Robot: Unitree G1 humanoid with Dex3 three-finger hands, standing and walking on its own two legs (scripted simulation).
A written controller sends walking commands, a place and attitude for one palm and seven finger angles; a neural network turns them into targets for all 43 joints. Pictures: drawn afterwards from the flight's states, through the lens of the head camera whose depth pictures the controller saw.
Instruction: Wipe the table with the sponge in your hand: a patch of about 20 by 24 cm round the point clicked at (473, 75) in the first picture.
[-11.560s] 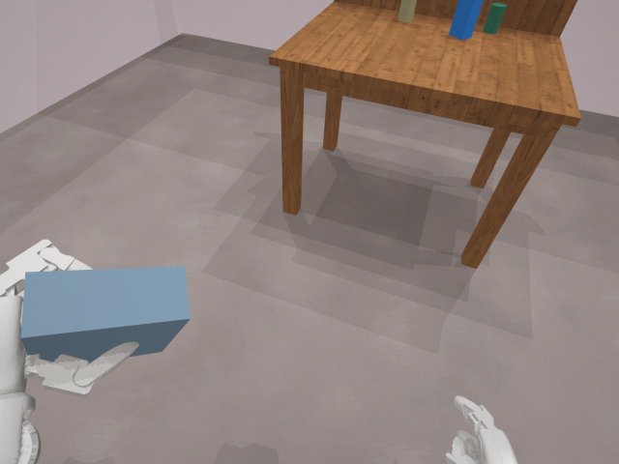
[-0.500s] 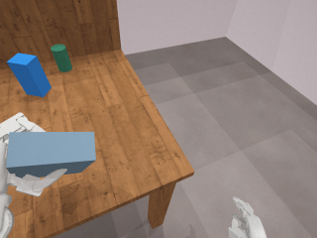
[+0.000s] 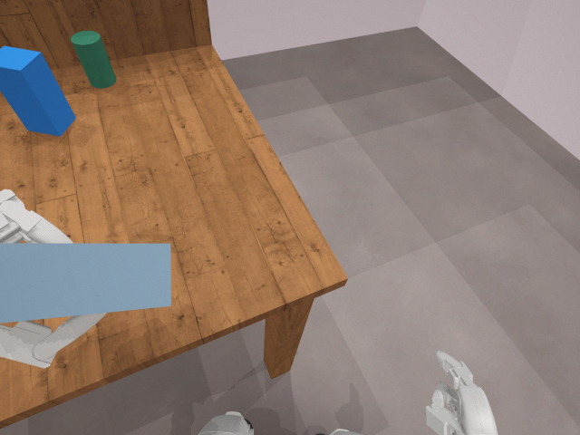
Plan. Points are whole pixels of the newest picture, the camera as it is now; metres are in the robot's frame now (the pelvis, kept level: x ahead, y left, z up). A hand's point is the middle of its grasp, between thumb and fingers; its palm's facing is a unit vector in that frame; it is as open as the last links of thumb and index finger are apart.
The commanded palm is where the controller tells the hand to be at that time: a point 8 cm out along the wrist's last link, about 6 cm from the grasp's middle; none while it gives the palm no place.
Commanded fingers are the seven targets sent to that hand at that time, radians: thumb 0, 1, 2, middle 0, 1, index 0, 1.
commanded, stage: come to a stop and stand still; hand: left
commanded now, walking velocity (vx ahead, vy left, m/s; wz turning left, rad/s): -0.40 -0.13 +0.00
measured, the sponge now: (104, 279) +0.23 +0.20 +0.16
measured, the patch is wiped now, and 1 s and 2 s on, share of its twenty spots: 0.00 0.00 0.00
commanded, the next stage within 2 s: look again from close up in 1.08 s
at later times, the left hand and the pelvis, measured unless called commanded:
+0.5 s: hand (54, 300) +0.21 +0.23 +0.17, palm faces +0.35 -0.83 -0.44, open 9.3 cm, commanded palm +0.13 +0.26 +0.19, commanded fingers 0.00 0.10 1.30 -1.20 -1.60 -1.20 -1.60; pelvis -0.04 -0.01 -0.01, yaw -2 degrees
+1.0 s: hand (58, 328) +0.19 +0.23 +0.15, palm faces +0.37 -0.84 -0.40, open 9.3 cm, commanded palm +0.13 +0.25 +0.19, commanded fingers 0.00 0.10 1.30 -1.20 -1.60 -1.20 -1.60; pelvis -0.03 -0.03 +0.01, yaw +0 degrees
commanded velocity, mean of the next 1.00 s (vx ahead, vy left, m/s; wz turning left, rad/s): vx -0.02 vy -0.01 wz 0.00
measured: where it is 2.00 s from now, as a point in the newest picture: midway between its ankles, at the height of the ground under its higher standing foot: outside the picture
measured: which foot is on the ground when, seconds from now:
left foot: down 0.00-0.24, up 0.26-0.36, down 0.38-1.00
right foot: down 0.00-0.00, up 0.02-0.18, down 0.20-1.00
